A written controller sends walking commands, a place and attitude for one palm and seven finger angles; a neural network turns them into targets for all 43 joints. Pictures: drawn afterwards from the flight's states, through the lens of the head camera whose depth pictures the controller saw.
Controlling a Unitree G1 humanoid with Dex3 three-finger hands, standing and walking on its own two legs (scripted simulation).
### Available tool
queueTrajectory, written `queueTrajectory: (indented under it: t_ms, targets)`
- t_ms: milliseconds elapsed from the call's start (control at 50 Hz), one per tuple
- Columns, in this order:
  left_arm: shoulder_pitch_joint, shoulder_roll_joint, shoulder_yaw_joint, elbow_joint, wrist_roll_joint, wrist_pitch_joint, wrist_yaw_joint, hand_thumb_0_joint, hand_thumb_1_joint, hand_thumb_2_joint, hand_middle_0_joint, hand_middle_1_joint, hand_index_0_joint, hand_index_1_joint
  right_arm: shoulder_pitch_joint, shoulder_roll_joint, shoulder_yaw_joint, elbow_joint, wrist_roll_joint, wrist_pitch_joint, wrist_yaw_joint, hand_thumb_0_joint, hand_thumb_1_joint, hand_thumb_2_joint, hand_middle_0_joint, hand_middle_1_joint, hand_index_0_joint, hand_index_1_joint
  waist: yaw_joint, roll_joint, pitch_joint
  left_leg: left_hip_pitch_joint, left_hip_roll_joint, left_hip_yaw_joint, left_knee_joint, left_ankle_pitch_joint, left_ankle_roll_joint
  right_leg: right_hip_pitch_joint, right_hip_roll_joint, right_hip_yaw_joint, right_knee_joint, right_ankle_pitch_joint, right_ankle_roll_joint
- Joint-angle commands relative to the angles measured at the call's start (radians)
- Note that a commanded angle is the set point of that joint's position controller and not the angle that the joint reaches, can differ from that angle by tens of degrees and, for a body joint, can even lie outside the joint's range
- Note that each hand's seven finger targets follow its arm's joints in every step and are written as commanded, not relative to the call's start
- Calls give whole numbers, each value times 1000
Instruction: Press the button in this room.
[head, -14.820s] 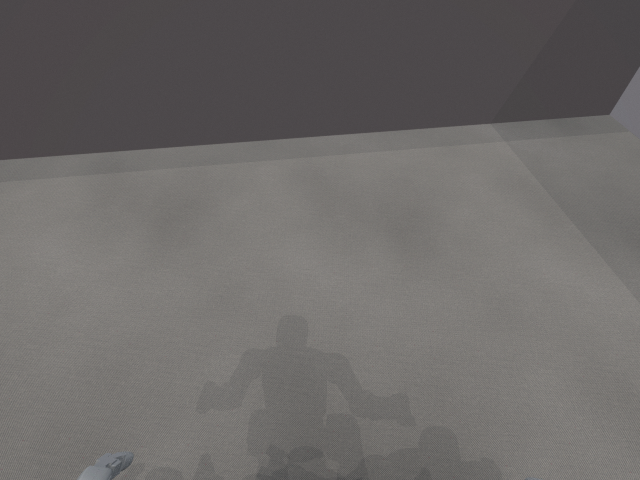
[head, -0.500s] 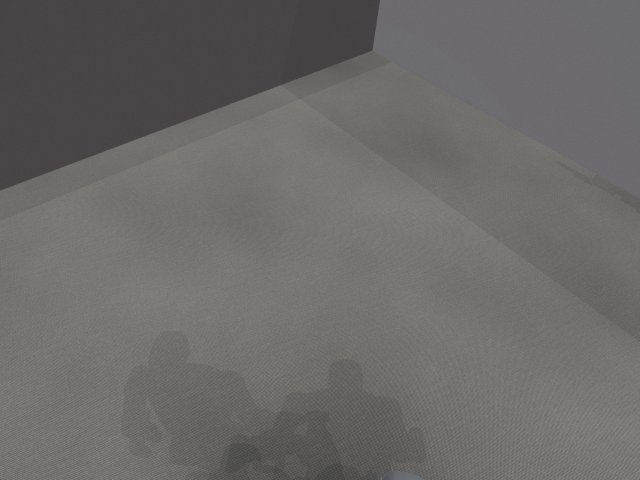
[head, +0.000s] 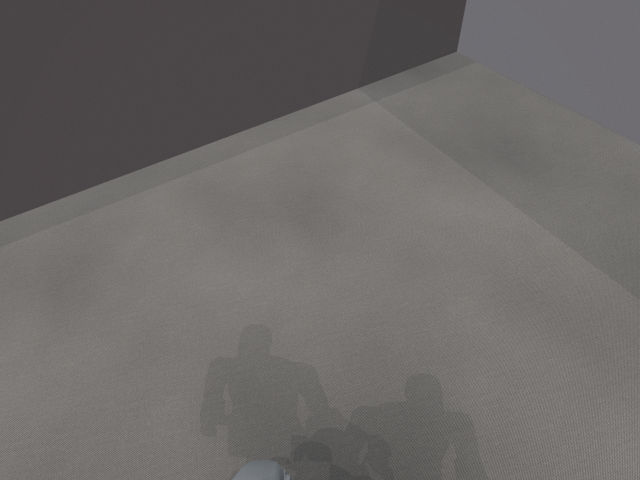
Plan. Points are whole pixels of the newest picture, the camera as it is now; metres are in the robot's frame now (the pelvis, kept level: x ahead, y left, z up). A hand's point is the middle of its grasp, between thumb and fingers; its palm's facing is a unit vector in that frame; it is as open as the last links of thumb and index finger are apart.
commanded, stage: turn or walk to find it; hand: left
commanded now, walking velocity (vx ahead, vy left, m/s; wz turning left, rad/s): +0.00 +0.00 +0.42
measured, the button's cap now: out of the picture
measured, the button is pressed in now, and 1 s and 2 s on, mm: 0 0 0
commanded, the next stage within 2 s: stand and wait in 1.22 s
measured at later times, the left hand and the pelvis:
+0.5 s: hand out of the picture -0.03 +0.27 -0.17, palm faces +0.26 -0.94 -0.24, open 7.3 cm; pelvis -0.03 +0.05 +0.00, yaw +11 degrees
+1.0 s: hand out of the picture -0.06 +0.19 -0.15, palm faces +0.42 -0.87 -0.27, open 7.3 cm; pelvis -0.04 -0.01 +0.00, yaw +25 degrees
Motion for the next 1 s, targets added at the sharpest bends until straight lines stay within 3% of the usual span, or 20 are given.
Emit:
queueTrajectory:
  t_ms: [0,100,140,200,220,240,260,300,360,440,560,640,660,680,700,720,740,780,840,980]
  targets:
    - [57,213,55,-47,10,-23,17,0,900,900,-200,-300,-200,-300,-53,-39,1,-80,6,-21,-5,0,-900,-900,200,300,200,300,51,-185,-47,-71,23,32,-103,-56,-12,102,-270,208,-209,125,-61]
    - [96,250,69,-15,20,-15,15,0,900,900,-200,-300,-200,-300,-115,-19,22,-101,18,-39,-9,0,-900,-900,200,300,200,300,85,-226,-80,43,18,99,-363,-153,7,118,-307,193,-142,283,-96]
    - [94,260,70,-4,19,-13,11,0,900,900,-200,-300,-200,-300,-94,-16,25,-99,21,-46,-11,0,-900,-900,200,300,200,300,74,-237,-114,95,0,122,-450,-134,18,133,-303,174,-104,351,-91]
    - [62,247,70,-2,5,-2,8,0,900,900,-200,-300,-200,-300,-9,-43,21,-77,20,-64,-12,0,-900,-900,200,300,200,300,12,-154,-152,329,3,123,-758,121,39,11,-252,82,51,270,7]
    - [65,206,64,-18,-4,5,6,0,900,900,-200,-300,-200,-300,22,-114,6,-76,14,-74,-15,0,-900,-900,200,300,200,300,-10,35,-170,448,143,-66,-844,202,94,-155,-166,27,213,69,67]
    - [23,144,43,-58,-4,13,-1,0,900,900,-200,-300,-200,-300,37,-202,-15,-84,7,-71,-21,0,-900,-900,200,300,200,300,-30,274,-107,460,353,-321,-894,451,202,-375,-47,19,402,-347,132]
    - [-39,168,39,-66,5,24,1,0,900,900,-200,-300,-200,-300,49,-213,-14,-75,9,-61,-24,0,-900,-900,200,300,200,300,-42,172,-80,359,386,-277,-894,441,246,-332,-54,108,501,-348,117]
    - [-53,166,50,-43,7,35,-3,0,900,900,-200,-300,-200,-300,-47,-164,1,-85,3,-66,-41,0,-900,-900,200,300,200,300,-10,196,-19,289,292,-219,-900,377,241,-350,-54,156,586,-257,125]
    - [7,173,52,-11,5,28,-15,0,900,900,-200,-300,-200,-300,-109,-133,16,-110,9,-75,-42,0,-900,-900,200,300,200,300,28,113,-33,299,206,-126,-866,437,212,-326,-29,162,608,-152,132]
    - [-21,159,44,-28,1,24,-9,0,900,900,-200,-300,-200,-300,-56,-142,5,-102,9,-77,-39,0,-900,-900,200,300,200,300,6,69,-77,369,199,-155,-843,499,227,-324,-11,170,536,-154,148]
    - [-58,141,38,-59,-5,17,-2,0,900,900,-200,-300,-200,-300,-49,-144,-6,-109,0,-67,-35,0,-900,-900,200,300,200,300,-4,108,-76,305,194,-242,-807,512,240,-191,26,163,298,-203,138]
    - [52,153,44,-36,-8,0,2,0,900,900,-200,-300,-200,-300,-82,-132,-10,-124,8,-63,-31,0,-900,-900,200,300,200,300,53,88,-131,197,127,-237,-708,432,181,48,42,141,-30,26,126]
    - [89,199,52,-29,-1,-11,7,0,900,900,-200,-300,-200,-300,-77,-97,-8,-128,16,-64,-26,0,-900,-900,200,300,200,300,66,-11,-151,92,68,-186,-624,286,129,181,-39,216,-135,95,108]
    - [107,287,70,-29,14,-21,16,0,900,900,-200,-300,-200,-300,-64,-22,5,-150,21,-65,-21,0,-900,-900,200,300,200,300,72,-299,-157,-102,-72,-28,-419,-49,55,291,-288,463,-177,186,22]
    - [107,312,71,-42,10,-17,16,0,900,900,-200,-300,-200,-300,-103,-55,-3,-168,14,-58,-25,0,-900,-900,200,300,200,300,90,-315,-129,-106,-82,-16,-221,-271,43,159,-414,534,-193,296,-84]
    - [52,273,73,-56,6,-19,20,0,900,900,-200,-300,-200,-300,-90,-74,-10,-150,8,-44,-24,0,-900,-900,200,300,200,300,65,-261,-98,-87,-49,-65,-88,-225,48,66,-378,475,-215,192,-109]
    - [-10,245,68,-73,5,-17,21,0,900,900,-200,-300,-200,-300,-73,-72,-14,-127,5,-35,-19,0,-900,-900,200,300,200,300,39,-254,-44,-93,-39,-65,-14,-171,45,2,-328,425,-235,102,-92]
    - [-68,200,49,-89,2,-18,16,0,900,900,-200,-300,-200,-300,-33,-56,-11,-93,3,-29,-8,0,-900,-900,200,300,200,300,2,-177,-11,-94,-16,-27,48,-72,29,-2,-247,284,-194,168,-45]
    - [-15,190,45,-76,4,-28,14,0,900,900,-200,-300,-200,-300,-16,-44,-5,-79,5,-28,-5,0,-900,-900,200,300,200,300,16,-208,-50,-100,-12,3,43,-23,4,73,-220,203,-165,296,-36]
    - [80,233,59,-34,15,-22,15,0,900,900,-200,-300,-200,-300,-117,-26,14,-99,12,-33,-7,0,-900,-900,200,300,200,300,67,-214,-59,-37,12,70,-211,-115,-9,140,-274,170,-125,428,-76]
